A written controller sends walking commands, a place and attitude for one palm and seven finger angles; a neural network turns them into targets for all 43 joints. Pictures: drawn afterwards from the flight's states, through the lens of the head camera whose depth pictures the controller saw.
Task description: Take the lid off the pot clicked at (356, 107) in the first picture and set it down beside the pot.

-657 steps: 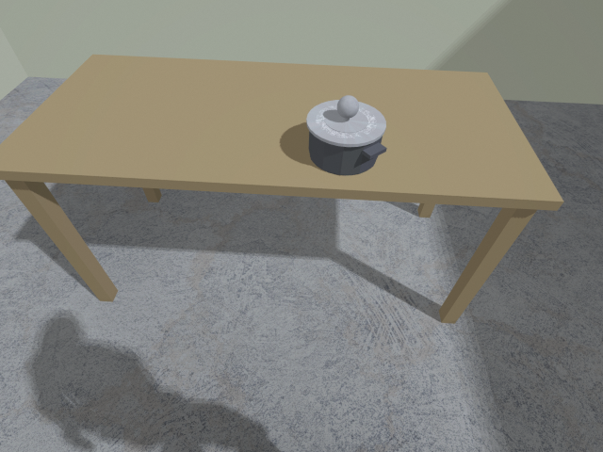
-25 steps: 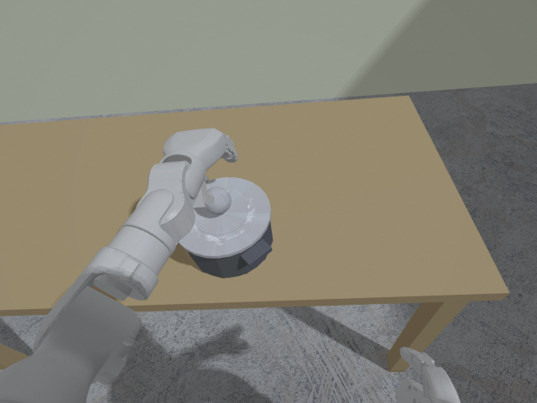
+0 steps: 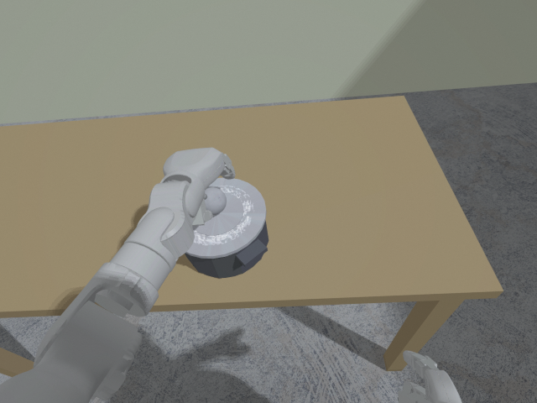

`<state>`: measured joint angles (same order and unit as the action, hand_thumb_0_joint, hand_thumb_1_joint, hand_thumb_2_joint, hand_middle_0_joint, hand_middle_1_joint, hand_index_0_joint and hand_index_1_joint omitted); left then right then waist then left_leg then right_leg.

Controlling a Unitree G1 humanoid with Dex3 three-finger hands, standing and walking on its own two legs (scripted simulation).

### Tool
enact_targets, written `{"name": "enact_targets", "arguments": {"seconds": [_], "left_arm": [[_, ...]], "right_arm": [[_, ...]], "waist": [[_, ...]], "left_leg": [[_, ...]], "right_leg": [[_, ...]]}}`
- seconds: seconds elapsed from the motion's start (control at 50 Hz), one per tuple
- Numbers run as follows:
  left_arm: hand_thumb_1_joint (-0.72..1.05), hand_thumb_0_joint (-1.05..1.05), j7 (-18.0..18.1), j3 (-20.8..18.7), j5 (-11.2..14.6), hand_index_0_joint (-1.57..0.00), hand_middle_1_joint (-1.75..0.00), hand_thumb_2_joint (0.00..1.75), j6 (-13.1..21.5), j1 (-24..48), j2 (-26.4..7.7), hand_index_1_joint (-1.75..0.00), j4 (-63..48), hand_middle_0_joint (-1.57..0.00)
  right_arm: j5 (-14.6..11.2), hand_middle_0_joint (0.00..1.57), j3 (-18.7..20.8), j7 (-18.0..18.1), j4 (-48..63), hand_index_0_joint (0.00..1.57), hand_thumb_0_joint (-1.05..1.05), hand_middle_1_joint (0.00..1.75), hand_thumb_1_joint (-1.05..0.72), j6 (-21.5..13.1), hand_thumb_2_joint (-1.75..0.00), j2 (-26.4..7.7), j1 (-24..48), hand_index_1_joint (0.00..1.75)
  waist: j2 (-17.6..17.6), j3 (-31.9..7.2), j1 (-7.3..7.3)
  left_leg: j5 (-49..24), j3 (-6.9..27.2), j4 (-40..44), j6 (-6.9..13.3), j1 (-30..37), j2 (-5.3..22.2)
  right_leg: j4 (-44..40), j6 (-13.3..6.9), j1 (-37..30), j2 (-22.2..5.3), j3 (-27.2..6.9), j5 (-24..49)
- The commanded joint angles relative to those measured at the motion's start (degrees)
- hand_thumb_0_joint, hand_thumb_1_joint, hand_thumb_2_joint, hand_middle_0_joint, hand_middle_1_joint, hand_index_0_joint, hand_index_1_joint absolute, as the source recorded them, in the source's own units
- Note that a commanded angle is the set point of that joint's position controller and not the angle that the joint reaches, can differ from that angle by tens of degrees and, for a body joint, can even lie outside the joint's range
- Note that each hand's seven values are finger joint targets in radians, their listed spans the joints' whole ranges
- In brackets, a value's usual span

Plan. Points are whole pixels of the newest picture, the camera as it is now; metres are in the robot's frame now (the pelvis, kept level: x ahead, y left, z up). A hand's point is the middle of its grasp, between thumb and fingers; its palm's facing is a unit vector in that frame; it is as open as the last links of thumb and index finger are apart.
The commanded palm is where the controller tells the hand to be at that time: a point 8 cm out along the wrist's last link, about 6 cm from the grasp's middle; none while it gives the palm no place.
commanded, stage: lower the open fingers around the knob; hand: left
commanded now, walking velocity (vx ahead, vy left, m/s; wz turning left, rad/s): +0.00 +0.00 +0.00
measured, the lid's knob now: (212, 201) +0.45 +0.12 +0.03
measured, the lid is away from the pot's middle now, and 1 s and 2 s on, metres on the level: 0.00 0.00 0.01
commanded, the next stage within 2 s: close the fingers and squeeze the knob in 0.64 s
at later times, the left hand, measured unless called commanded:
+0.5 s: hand (205, 210) +0.42 +0.13 +0.05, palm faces -0.33 -0.07 -0.94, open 10.4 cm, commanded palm +0.41 +0.13 +0.12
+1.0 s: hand (206, 212) +0.41 +0.12 +0.06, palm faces -0.30 -0.07 -0.95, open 10.1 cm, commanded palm +0.40 +0.13 +0.12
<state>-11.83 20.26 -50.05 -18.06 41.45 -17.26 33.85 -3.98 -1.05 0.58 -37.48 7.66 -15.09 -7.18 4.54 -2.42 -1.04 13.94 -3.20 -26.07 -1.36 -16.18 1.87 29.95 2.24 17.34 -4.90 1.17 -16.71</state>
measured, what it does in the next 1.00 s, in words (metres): stands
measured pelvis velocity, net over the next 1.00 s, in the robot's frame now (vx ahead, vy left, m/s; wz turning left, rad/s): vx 0.00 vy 0.00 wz -0.01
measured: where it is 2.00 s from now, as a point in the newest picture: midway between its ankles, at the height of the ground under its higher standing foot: outside the picture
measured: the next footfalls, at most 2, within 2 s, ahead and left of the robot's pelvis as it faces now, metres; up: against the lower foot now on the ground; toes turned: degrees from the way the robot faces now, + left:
none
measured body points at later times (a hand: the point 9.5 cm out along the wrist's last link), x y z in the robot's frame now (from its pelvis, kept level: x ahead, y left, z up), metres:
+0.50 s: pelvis +0.00 +0.01 +0.00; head +0.04 -0.03 +0.45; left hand +0.43 +0.13 +0.10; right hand +0.13 -0.24 -0.13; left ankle -0.01 +0.14 -0.74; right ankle -0.02 -0.14 -0.74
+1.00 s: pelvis +0.00 +0.00 +0.00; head +0.02 -0.04 +0.45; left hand +0.42 +0.12 +0.11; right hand +0.16 -0.24 -0.13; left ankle -0.01 +0.14 -0.74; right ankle -0.02 -0.14 -0.74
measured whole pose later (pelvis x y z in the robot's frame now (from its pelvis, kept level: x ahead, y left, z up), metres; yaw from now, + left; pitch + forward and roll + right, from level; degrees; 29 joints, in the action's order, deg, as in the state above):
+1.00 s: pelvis +0.00 +0.00 +0.00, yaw +0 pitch +5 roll +1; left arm -7.5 20.5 -50.7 -17.1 38.7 -15.5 37.5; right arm -3.9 -0.2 0.8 -38.1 8.2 -14.7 -7.4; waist 4.4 -3.5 -1.2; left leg 14.6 -3.3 -27.6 -1.3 -18.2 2.2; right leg 30.6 2.3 19.1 -4.6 0.9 -16.8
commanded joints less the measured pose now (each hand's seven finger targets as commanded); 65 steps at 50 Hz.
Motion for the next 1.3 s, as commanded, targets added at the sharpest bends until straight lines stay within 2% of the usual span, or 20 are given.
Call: {"name": "enact_targets", "arguments": {"seconds": [0.0,0.06,0.12,0.14,0.22,0.36,0.42,0.48,0.68,0.72,0.74,0.82,0.88,0.92,1.0,1.08,1.14,1.2,1.24,1.28], "left_arm": [[-0.32,0.0,2.28,-5.39,-1.44,-0.8,-0.08,1.38,0.04,27.36,-9.57,-0.08,-8.68,-0.8],[-0.32,0.0,2.42,-7.1,-1.17,-0.8,-0.08,1.38,1.75,27.91,-11.57,-0.08,-13.34,-0.8],[-0.32,0.0,2.69,-6.96,-1.53,-0.8,-0.08,1.38,1.46,23.37,-10.67,-0.08,-5.03,-0.8],[-0.32,0.0,2.85,-8.17,-1.31,-0.8,-0.08,1.38,1.82,23.64,-11.74,-0.08,-5.01,-0.8],[-0.32,0.0,3.38,-5.59,-1.47,-0.8,-0.08,1.38,3.57,29.72,-9.93,-0.08,-10.42,-0.8],[-0.32,0.0,5.47,-7.77,-1.54,-0.8,-0.08,1.38,3.88,23.42,-10.33,-0.08,-4.58,-0.8],[-0.32,0.0,6.14,-4.32,-2.41,-0.8,-0.08,1.38,3.71,25.61,-6.51,-0.08,-4.96,-0.8],[-0.32,0.0,7.3,-7.24,-2.0,-0.8,-0.08,1.38,4.22,27.24,-9.77,-0.08,-9.31,-0.8],[-0.32,0.0,7.7,-4.41,-2.13,-0.8,-0.08,1.38,0.55,24.82,-6.07,-0.08,-5.44,-0.8],[-0.32,0.0,7.41,-5.39,-1.96,-0.8,-0.08,1.38,0.89,27.05,-7.66,-0.08,-8.3,-0.8],[-0.22,0.0,7.38,-8.1,-1.78,-0.78,-0.08,1.17,1.56,26.77,-10.67,-0.08,-10.06,-0.78],[-0.18,0.0,6.83,-4.14,-2.41,-0.67,-0.4,1.17,1.0,21.17,-5.49,-0.4,-4.53,-0.67],[-0.14,0.0,6.66,-6.67,-1.58,-0.64,-0.51,1.17,1.23,22.9,-8.76,-0.51,-8.61,-0.64],[-0.12,0.0,6.25,-4.0,-2.06,-0.63,-0.57,1.16,1.38,23.68,-6.35,-0.57,-8.56,-0.63],[-0.08,0.0,6.21,-6.38,-1.72,-0.62,-0.66,1.15,1.74,24.04,-9.32,-0.66,-6.22,-0.62],[-0.03,0.0,6.09,-3.96,-2.22,-0.62,-0.74,1.13,2.19,25.63,-6.63,-0.74,-5.13,-0.62],[0.01,0.0,6.51,-8.58,-1.64,-0.63,-0.79,1.11,2.79,23.51,-11.23,-0.79,-6.51,-0.63],[0.05,0.0,6.21,-4.91,-1.93,-0.64,-0.83,1.09,2.33,22.87,-7.27,-0.83,-4.02,-0.64],[0.07,0.0,6.54,-8.08,-1.99,-0.64,-0.85,1.08,2.68,24.28,-11.0,-0.85,-5.6,-0.64],[0.1,0.0,6.35,-5.91,-2.13,-0.65,-0.87,1.06,2.37,24.0,-8.64,-0.87,-4.38,-0.65]], "right_arm": [[-0.2,0.2,1.76,0.69,7.55,0.2,0.0,0.3,-0.9,-2.35,-0.9,-5.32,6.16,0.3],[0.21,0.2,2.04,0.94,8.3,0.2,0.0,0.3,-0.9,-2.99,-0.9,-5.07,5.88,0.3],[-0.16,0.2,1.75,1.15,7.12,0.2,0.0,0.3,-0.9,-2.34,-0.9,-5.54,4.81,0.3],[-0.11,0.2,1.9,1.22,7.08,0.2,0.0,0.3,-0.9,-2.26,-0.9,-5.77,4.7,0.3],[0.09,0.2,2.38,1.56,7.31,0.2,0.0,0.3,-0.9,-2.77,-0.9,-5.19,4.4,0.3],[0.34,0.2,2.66,1.03,5.98,0.2,0.0,0.3,-0.9,-2.18,-0.9,-5.94,2.63,0.3],[0.2,0.2,3.0,0.81,5.83,0.2,0.0,0.3,-0.9,-2.1,-0.9,-5.41,2.7,0.3],[0.6,0.2,3.24,0.93,6.03,0.2,0.0,0.3,-0.9,-2.47,-0.9,-5.37,2.4,0.3],[0.2,0.2,2.93,0.09,5.59,0.2,0.0,0.3,-0.9,-1.75,-0.9,-5.4,3.78,0.3],[0.31,0.2,2.94,0.41,6.07,0.2,0.0,0.3,-0.9,-2.1,-0.9,-5.18,3.9,0.3],[0.6,0.2,3.04,0.59,6.32,0.2,0.0,0.3,-0.9,-2.43,-0.9,-5.41,3.93,0.3],[-0.02,0.2,2.61,0.3,6.09,0.2,0.0,0.3,-0.9,-1.91,-0.9,-5.06,4.27,0.3],[0.2,0.2,2.68,0.37,7.04,0.2,0.0,0.3,-0.9,-1.9,-0.9,-5.3,4.78,0.3],[-0.01,0.2,2.57,0.53,7.07,0.2,0.0,0.3,-0.9,-1.84,-0.9,-4.77,5.28,0.3],[-0.07,0.2,2.4,1.21,6.59,0.2,0.0,0.3,-0.9,-1.82,-0.9,-5.17,4.88,0.3],[-0.07,0.2,2.47,1.35,6.22,0.2,0.0,0.3,-0.9,-1.69,-0.9,-5.01,4.75,0.3],[0.32,0.2,2.56,1.43,6.86,0.2,0.0,0.3,-0.9,-2.11,-0.9,-5.32,4.65,0.3],[-0.11,0.2,2.41,1.29,6.48,0.2,0.0,0.3,-0.9,-1.9,-0.9,-5.16,4.51,0.3],[0.2,0.2,2.65,1.3,6.45,0.2,0.0,0.3,-0.9,-1.94,-0.9,-5.63,4.25,0.3],[0.01,0.2,2.5,1.3,6.28,0.2,0.0,0.3,-0.9,-1.89,-0.9,-5.47,3.99,0.3]], "waist": [[-8.67,-18.98,-0.87],[-6.36,-23.15,-0.44],[-8.97,-17.66,-0.67],[-10.45,-17.67,-0.55],[-5.3,-22.11,-1.48],[-7.88,-20.87,-0.78],[-6.11,-21.0,-1.63],[-4.64,-25.1,-1.12],[-7.66,-20.84,-1.3],[-6.29,-23.11,-1.06],[-7.46,-24.64,-0.61],[-8.75,-19.55,-0.92],[-7.86,-22.04,-0.4],[-7.25,-21.17,-1.12],[-7.4,-19.6,-0.87],[-7.09,-18.71,-1.53],[-7.47,-22.02,-0.22],[-7.95,-19.0,-1.1],[-8.11,-20.3,-0.6],[-7.46,-20.02,-1.07]], "left_leg": [[-14.61,-0.66,0.47,4.44,7.54,-2.83],[-17.13,-0.52,-0.16,4.78,9.54,-2.98],[-14.46,-0.95,0.43,4.4,6.34,-2.67],[-13.9,-0.83,0.54,4.47,5.67,-2.6],[-16.06,-0.8,-0.26,4.71,9.39,-2.72],[-17.33,-0.91,-0.29,4.44,7.05,-2.31],[-18.53,-0.58,-1.03,4.39,7.87,-2.24],[-20.73,-0.29,-1.38,4.62,9.62,-2.24],[-17.34,-0.49,-0.99,4.47,6.76,-2.19],[-17.76,-0.35,-1.09,4.63,8.04,-2.4],[-18.88,-0.14,-1.46,4.78,8.13,-2.37],[-17.25,-0.7,-0.87,4.24,6.21,-2.16],[-17.1,-0.72,-1.06,4.56,6.97,-2.5],[-16.79,-0.66,-1.07,4.54,7.36,-2.58],[-13.52,-0.73,-0.33,4.5,6.45,-2.65],[-12.5,-0.9,-0.25,4.37,6.53,-2.35],[-14.97,-0.41,-0.59,4.55,6.94,-2.55],[-14.0,-0.89,-0.2,4.45,5.89,-2.49],[-14.87,-0.52,-0.48,4.54,6.08,-2.45],[-13.7,-0.82,-0.17,4.45,5.99,-2.49]], "right_leg": [[-2.39,-3.2,-6.19,3.85,2.64,22.53],[-1.99,-3.34,-8.47,3.73,2.16,25.11],[-2.61,-3.07,-6.04,3.81,2.59,22.9],[-2.99,-3.12,-6.63,3.75,2.4,22.34],[-2.14,-3.42,-5.99,3.9,2.27,23.7],[-1.83,-3.43,-6.05,4.09,2.71,24.91],[-1.15,-3.72,-3.79,4.4,3.12,24.72],[-0.75,-3.76,-6.07,4.33,2.83,26.74],[-0.92,-3.61,-4.17,4.51,3.3,24.37],[-0.8,-3.64,-5.39,4.39,2.94,24.83],[-0.8,-3.69,-7.29,4.22,2.64,26.29],[-1.02,-3.43,-4.38,4.32,3.36,24.67],[-1.18,-3.43,-6.68,4.02,2.6,25.69],[-1.2,-3.46,-5.32,4.19,2.81,24.72],[-1.95,-3.37,-5.1,4.09,2.5,21.73],[-2.27,-3.4,-3.47,4.13,2.64,20.23],[-1.91,-3.59,-6.87,3.89,2.21,22.96],[-2.29,-3.32,-4.94,4.07,2.53,22.62],[-2.08,-3.55,-6.09,4.03,2.36,22.99],[-2.16,-3.33,-5.27,4.07,2.54,22.22]]}}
